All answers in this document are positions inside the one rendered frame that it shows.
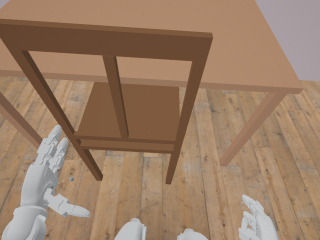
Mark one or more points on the robot right hand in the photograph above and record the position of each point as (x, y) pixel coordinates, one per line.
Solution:
(262, 227)

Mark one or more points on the robot left forearm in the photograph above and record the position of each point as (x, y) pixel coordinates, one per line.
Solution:
(28, 223)

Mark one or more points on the chair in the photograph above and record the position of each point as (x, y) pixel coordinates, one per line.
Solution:
(118, 116)

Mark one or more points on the table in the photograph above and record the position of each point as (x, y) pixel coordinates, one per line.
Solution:
(244, 54)

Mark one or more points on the robot left hand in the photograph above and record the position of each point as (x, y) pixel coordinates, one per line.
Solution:
(43, 172)

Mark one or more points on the robot left shin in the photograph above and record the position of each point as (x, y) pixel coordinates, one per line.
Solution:
(135, 220)

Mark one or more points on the robot left thigh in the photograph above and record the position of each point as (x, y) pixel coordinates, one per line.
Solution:
(132, 231)

